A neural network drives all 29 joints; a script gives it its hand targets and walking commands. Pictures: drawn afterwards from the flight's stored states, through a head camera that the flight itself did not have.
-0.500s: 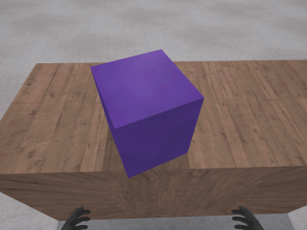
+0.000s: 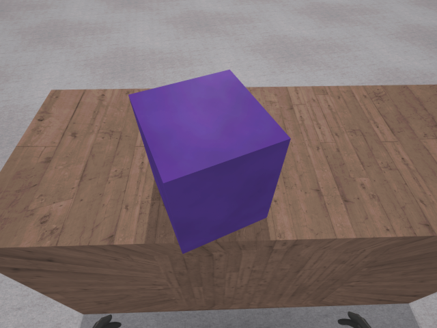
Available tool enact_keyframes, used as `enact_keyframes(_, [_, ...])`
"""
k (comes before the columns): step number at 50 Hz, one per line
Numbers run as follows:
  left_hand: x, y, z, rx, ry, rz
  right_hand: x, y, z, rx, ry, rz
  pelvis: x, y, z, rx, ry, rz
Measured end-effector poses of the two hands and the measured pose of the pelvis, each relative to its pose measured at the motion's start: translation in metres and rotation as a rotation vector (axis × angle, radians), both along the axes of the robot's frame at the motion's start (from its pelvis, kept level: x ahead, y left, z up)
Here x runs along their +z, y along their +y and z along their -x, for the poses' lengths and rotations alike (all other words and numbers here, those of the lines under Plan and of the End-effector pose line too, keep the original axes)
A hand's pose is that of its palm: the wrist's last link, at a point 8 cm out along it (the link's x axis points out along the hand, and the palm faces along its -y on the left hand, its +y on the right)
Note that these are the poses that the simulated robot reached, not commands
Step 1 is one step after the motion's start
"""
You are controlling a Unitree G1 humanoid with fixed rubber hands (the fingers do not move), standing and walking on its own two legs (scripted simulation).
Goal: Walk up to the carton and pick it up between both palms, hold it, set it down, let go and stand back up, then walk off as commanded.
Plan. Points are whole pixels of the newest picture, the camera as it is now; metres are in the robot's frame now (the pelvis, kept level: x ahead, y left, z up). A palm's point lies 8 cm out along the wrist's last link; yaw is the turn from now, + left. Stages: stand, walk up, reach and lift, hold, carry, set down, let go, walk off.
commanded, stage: stand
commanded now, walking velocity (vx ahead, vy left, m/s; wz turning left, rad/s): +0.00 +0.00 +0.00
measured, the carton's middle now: (205, 163) +0.42 +0.04 +0.06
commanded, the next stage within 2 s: none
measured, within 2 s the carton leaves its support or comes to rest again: neither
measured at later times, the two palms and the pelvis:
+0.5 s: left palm out of the picture +0.07 +0.26 -0.12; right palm out of the picture +0.07 -0.27 -0.12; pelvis -0.01 +0.00 +0.00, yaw +0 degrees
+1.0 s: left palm out of the picture +0.04 +0.26 -0.13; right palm out of the picture +0.04 -0.27 -0.12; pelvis -0.02 +0.00 +0.00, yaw +0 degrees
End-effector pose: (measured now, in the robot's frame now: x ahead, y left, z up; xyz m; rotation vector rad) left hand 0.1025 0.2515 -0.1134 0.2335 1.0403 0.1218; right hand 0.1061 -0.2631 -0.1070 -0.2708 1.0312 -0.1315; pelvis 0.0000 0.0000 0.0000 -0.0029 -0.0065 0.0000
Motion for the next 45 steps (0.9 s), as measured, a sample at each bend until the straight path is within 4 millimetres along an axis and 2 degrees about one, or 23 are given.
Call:
enact_keyframes(18, [-0.006,0.009,0.022,0.018,0.066,-0.017,-0.008,-0.005,0.023,-0.024,0.068,0.006,0.0,0.0,0.004,0.0,-0.006,0.0])
enact_keyframes(45, [-0.012,0.011,0.052,0.04,0.12,-0.017,-0.013,-0.011,0.055,-0.048,0.124,0.015,0.0,0.0,0.018,0.0,-0.025,0.0])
